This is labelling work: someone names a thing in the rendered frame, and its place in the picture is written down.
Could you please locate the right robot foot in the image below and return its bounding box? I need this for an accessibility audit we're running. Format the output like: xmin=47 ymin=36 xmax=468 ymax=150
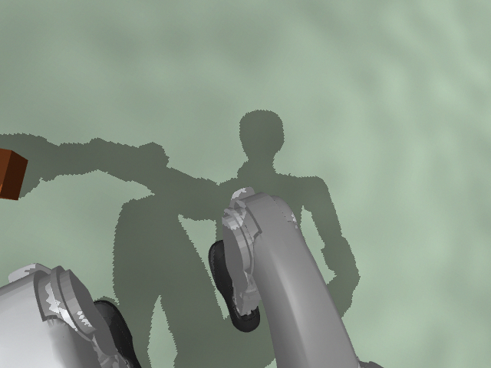
xmin=209 ymin=240 xmax=260 ymax=333

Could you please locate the cube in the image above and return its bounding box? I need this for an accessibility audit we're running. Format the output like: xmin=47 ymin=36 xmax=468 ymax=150
xmin=0 ymin=148 xmax=28 ymax=200

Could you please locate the left robot foot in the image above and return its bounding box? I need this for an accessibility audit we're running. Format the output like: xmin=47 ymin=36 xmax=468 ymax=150
xmin=94 ymin=300 xmax=142 ymax=368

